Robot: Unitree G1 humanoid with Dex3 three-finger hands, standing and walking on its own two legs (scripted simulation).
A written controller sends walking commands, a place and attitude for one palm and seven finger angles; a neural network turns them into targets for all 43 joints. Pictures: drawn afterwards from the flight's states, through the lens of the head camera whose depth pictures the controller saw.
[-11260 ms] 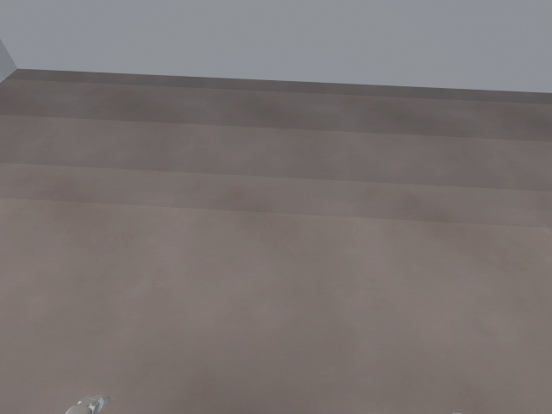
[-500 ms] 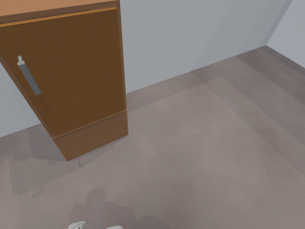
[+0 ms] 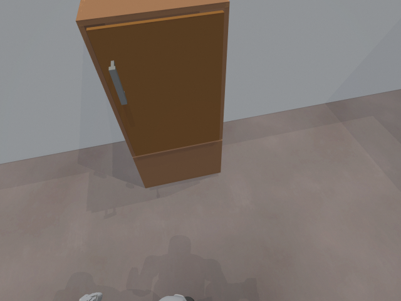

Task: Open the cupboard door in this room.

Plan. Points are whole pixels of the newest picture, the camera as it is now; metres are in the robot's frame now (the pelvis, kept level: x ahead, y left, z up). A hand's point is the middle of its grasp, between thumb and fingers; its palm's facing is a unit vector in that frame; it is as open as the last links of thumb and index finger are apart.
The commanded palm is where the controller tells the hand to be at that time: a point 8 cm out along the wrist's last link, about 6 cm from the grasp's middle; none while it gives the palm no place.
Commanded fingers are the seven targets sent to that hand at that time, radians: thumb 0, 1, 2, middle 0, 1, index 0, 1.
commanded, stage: turn to face it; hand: left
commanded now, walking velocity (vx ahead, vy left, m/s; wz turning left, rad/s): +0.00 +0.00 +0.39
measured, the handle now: (118, 83) +0.76 +0.31 -0.01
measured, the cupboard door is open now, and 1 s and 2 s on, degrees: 0 0 0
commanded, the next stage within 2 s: take the last steps up to it in 0.24 s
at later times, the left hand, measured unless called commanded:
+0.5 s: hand out of the picture -0.08 +0.22 -0.17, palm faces +0.24 -0.94 -0.23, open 7.3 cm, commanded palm none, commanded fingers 0.00 0.90 0.90 -0.20 -0.30 -0.20 -0.30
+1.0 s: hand out of the picture +0.14 +0.18 -0.16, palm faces +0.17 -0.96 -0.22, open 7.3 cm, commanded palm none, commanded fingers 0.00 0.90 0.90 -0.20 -0.30 -0.20 -0.30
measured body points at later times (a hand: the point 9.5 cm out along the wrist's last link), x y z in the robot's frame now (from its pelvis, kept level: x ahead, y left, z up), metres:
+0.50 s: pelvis -0.03 +0.02 +0.01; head -0.01 +0.05 +0.45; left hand -0.09 +0.27 -0.16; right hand +0.11 -0.19 -0.13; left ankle -0.09 +0.12 -0.73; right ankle -0.02 -0.11 -0.70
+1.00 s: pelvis +0.08 -0.02 +0.00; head +0.11 -0.03 +0.45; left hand +0.13 +0.23 -0.14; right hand +0.04 -0.25 -0.16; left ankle -0.06 +0.11 -0.67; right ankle +0.13 -0.10 -0.73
